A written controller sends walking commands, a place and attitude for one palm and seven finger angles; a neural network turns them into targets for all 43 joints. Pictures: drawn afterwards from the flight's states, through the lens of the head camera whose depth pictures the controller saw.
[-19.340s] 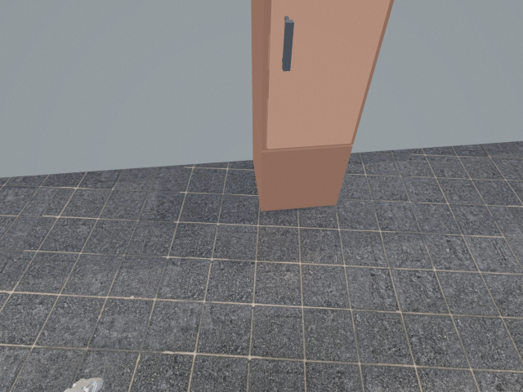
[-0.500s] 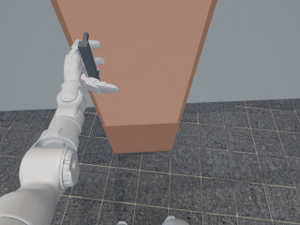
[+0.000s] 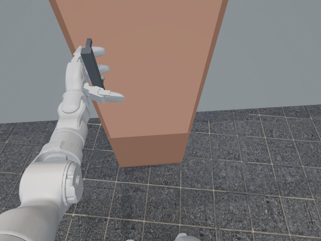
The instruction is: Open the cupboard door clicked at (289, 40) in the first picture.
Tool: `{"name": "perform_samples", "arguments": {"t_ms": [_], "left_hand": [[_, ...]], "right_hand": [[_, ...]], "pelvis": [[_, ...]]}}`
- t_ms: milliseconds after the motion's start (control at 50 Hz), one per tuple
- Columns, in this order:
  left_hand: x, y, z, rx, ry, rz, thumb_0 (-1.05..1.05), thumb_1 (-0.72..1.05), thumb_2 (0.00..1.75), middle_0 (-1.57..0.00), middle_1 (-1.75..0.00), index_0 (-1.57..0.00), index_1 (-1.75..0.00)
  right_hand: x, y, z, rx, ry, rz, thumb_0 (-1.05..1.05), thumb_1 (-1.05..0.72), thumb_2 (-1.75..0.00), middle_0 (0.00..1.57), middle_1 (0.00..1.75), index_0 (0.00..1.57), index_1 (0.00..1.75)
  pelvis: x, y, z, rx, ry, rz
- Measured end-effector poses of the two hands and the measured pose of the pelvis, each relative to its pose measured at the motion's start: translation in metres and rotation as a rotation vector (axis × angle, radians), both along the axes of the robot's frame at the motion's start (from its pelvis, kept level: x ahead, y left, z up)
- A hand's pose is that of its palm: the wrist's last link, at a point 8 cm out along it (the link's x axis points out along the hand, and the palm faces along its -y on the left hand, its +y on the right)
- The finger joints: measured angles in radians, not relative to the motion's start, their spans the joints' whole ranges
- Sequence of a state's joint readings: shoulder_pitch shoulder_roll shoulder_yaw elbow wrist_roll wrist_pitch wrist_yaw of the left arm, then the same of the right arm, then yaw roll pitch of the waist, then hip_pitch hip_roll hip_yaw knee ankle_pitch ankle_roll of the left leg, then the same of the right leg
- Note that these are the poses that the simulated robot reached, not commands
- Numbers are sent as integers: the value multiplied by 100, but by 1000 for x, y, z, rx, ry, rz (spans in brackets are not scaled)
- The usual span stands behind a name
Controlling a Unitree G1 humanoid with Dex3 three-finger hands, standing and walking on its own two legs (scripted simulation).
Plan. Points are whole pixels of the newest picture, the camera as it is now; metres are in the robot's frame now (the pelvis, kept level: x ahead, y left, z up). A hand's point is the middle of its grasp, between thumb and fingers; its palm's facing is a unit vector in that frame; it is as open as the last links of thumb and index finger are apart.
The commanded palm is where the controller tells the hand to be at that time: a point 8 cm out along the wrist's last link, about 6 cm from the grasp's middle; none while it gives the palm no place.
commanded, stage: close the thumb around the handle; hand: left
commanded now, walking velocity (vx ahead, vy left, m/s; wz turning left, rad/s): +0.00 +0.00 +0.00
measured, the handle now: (95, 68) +0.54 +0.14 +0.11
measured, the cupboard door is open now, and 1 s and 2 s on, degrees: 0 5 40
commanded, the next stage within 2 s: pull the door open along its arc in 0.60 s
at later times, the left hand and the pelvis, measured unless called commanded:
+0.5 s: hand (101, 78) +0.49 +0.12 +0.12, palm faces +0.01 -1.00 +0.00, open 5.9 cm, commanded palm +0.46 +0.17 +0.11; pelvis +0.01 +0.01 +0.00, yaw +0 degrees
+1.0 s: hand (104, 86) +0.46 +0.11 +0.12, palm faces +0.00 -1.00 +0.01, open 5.7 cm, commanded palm +0.40 +0.16 +0.11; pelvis +0.01 +0.00 +0.00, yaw -2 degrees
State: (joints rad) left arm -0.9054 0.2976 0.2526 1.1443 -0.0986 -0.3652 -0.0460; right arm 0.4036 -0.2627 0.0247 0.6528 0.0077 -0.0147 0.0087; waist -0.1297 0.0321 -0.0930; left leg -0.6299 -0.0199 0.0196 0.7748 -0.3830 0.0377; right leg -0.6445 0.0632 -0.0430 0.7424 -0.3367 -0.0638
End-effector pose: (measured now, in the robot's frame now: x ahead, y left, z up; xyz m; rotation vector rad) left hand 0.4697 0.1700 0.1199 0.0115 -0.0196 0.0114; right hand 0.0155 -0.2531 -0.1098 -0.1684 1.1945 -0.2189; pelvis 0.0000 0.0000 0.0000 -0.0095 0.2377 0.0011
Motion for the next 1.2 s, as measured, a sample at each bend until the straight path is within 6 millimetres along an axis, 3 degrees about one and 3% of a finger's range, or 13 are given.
{"name": "perform_samples", "arguments": {"t_ms": [160, 540, 820, 960, 1080, 1200], "left_hand": [[2, 1, -1, -9, 4, 3, -1, -21, 43, -34, -124, -33, -123], [2, 2, -3, -8, 1, -7, 1, 73, 83, -39, -133, -39, -133], [-1, -1, -3, -14, 1, 6, 1, 76, 84, -38, -135, -37, -135], [-17, -3, -4, -20, -18, -3, 1, 75, 80, -37, -135, -36, -135], [-51, -10, -5, -27, -42, -27, 1, 72, 75, -37, -135, -35, -135], [-97, -31, -5, -93, -35, 94, 3, 69, 74, -35, -135, -37, -135]], "right_hand": [[2, 4, 0, 1, 4, 0, 1, -90, -90, 20, 30, 20, 30], [1, 6, 0, -3, 16, -5, 1, -90, -90, 20, 30, 20, 30], [4, 6, 1, 4, -4, -8, 1, -90, -90, 20, 30, 20, 30], [15, 6, 3, 24, -39, -17, 1, -91, -90, 20, 30, 20, 30], [47, 8, 8, 45, -130, -1, 1, -91, -90, 20, 30, 20, 30], [101, 15, 18, 66, -255, 77, 1, -91, -90, 20, 30, 20, 30]], "pelvis": [[2, 3, 0, -1, 1, -2], [5, 7, 0, -5, 1, -2], [4, 6, 0, -2, -1, -9], [11, 5, 4, 1, -17, -26], [17, 4, 8, 4, -48, -33], [20, 3, 11, 6, -85, -23]]}}
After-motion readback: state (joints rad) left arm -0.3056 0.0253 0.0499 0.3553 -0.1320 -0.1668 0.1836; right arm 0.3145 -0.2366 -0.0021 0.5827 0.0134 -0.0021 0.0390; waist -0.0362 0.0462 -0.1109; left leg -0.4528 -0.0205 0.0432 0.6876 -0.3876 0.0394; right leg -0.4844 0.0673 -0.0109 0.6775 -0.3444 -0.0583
